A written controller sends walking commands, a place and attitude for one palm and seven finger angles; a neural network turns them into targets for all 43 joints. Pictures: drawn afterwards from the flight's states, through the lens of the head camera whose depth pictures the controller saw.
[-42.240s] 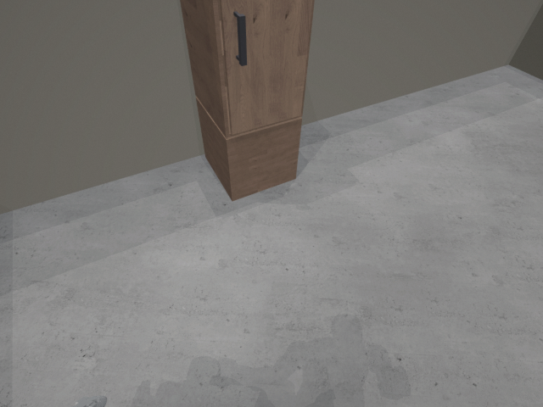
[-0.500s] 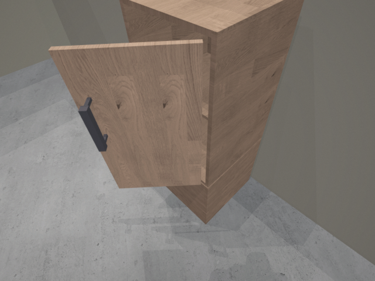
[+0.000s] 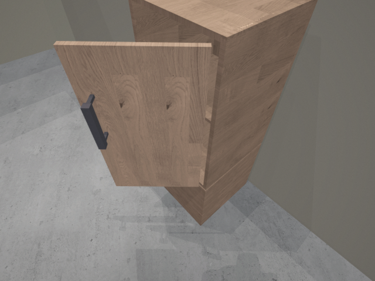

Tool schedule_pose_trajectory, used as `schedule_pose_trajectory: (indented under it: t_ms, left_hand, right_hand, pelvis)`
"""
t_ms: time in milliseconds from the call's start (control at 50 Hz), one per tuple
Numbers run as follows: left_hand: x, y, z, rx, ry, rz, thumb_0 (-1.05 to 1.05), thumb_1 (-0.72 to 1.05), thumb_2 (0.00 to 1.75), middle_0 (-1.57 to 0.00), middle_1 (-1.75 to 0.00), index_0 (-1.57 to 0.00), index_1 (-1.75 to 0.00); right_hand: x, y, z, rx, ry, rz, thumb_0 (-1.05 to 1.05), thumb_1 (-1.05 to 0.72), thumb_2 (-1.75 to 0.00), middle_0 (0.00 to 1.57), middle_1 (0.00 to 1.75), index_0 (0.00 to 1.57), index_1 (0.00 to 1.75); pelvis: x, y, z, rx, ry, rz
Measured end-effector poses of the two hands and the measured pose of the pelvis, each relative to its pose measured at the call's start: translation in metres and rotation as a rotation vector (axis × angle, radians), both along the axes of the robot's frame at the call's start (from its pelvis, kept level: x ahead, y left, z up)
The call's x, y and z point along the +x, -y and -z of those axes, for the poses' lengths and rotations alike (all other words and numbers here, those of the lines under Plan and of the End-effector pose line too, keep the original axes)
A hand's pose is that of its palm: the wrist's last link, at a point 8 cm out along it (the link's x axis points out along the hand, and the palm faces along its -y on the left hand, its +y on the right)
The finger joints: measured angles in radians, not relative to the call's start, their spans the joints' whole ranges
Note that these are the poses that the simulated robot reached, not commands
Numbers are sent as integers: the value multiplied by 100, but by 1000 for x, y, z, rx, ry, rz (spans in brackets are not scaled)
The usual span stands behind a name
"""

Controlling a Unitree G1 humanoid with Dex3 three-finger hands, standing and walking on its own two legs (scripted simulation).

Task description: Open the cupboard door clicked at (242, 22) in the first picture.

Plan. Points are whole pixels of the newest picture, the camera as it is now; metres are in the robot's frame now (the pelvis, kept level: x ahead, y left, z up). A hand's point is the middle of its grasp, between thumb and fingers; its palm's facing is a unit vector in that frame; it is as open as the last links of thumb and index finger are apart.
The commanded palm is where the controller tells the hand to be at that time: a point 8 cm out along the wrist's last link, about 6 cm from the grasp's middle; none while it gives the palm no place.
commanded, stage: look again from close up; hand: left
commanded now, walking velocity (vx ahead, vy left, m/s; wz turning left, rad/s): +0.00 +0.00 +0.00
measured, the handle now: (97, 123) +0.49 +0.28 +0.04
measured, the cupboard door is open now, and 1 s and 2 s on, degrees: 48 48 48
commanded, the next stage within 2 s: raise the hand with hooked fingers in 0.40 s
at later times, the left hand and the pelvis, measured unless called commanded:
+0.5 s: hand out of the picture +0.00 +0.19 -0.17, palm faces +0.03 -0.98 -0.21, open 7.4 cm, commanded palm +0.08 +0.24 -0.07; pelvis -0.01 +0.01 +0.00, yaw +0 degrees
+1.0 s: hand out of the picture +0.12 +0.22 -0.05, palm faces +0.13 -0.99 -0.01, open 9.1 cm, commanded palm +0.12 +0.28 -0.03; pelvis -0.07 +0.02 -0.08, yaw +3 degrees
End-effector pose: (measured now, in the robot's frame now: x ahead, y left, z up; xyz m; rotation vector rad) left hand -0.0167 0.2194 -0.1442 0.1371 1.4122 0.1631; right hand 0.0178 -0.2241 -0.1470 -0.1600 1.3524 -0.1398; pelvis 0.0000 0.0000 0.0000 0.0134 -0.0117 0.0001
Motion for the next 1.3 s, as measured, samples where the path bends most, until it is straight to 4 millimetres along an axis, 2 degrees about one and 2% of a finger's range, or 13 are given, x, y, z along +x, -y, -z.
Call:
schedule_pose_trajectory:
  t_ms: [340,520,540,660,700,740,820,900,940,1020,1140,1220,1300]
  left_hand:
    - [15,-19,-3,19,46,11,0,90,90,-20,-30,-20,-30]
    - [12,-24,-4,25,47,14,0,90,90,-20,-30,-20,-30]
    - [19,-26,-9,25,98,-34,1,91,90,-20,-30,-20,-30]
    - [125,-46,-107,89,869,-67,2,89,88,-20,-33,-20,-33]
    - [152,-48,-130,64,1095,-29,2,85,87,-20,-35,-20,-35]
    - [165,-45,-141,10,1286,24,2,82,86,-20,-37,-20,-37]
    - [157,-37,-129,-101,1467,151,1,73,82,-21,-42,-21,-42]
    - [129,-40,-96,-142,1372,109,1,63,79,-22,-48,-22,-48]
    - [115,-46,-90,-111,1334,68,1,59,77,-22,-51,-22,-50]
    - [106,-58,-102,-27,1375,60,2,49,73,-23,-57,-23,-56]
    - [136,-66,-123,-57,1421,163,1,35,67,-23,-66,-24,-65]
    - [154,-70,-129,-95,1352,171,1,25,63,-24,-72,-25,-71]
    - [161,-80,-138,-71,1333,143,1,16,59,-25,-78,-25,-77]
  right_hand:
    - [-27,-19,0,20,-47,13,0,-92,-90,20,30,20,30]
    - [-32,-24,1,23,-54,15,0,-91,-90,20,30,20,30]
    - [-29,-21,-1,12,-24,18,1,-92,-90,20,30,20,30]
    - [30,-1,-20,-72,391,-12,1,-92,-90,21,30,20,30]
    - [55,6,-27,-91,513,-41,1,-91,-90,21,30,20,30]
    - [79,11,-34,-105,625,-74,1,-91,-90,21,30,20,30]
    - [121,14,-45,-121,806,-146,1,-91,-90,20,30,20,30]
    - [148,3,-50,-122,903,-200,1,-91,-90,20,30,20,30]
    - [153,-7,-49,-111,918,-220,1,-91,-90,20,30,20,30]
    - [147,-30,-35,-70,882,-260,1,-91,-90,20,30,20,30]
    - [109,-53,-4,0,743,-250,1,-90,-90,21,30,21,30]
    - [77,-51,3,8,658,-181,1,-90,-90,21,30,21,30]
    - [54,-38,0,-26,608,-125,1,-90,-90,21,30,21,30]
  pelvis:
    - [-5,-11,-2,2,2,-4]
    - [-9,-16,-2,-4,-4,-4]
    - [-11,-17,-1,-10,-6,-2]
    - [-25,-24,8,-3,-46,-42]
    - [-34,-24,17,-3,-87,-42]
    - [-43,-23,29,0,-132,-32]
    - [-57,-21,58,0,-190,-22]
    - [-65,-20,77,-11,-205,-33]
    - [-67,-20,81,-23,-204,-41]
    - [-71,-19,84,-51,-202,-60]
    - [-77,-20,82,-74,-200,-70]
    - [-75,-24,72,-67,-195,-58]
    - [-70,-28,63,-55,-191,-43]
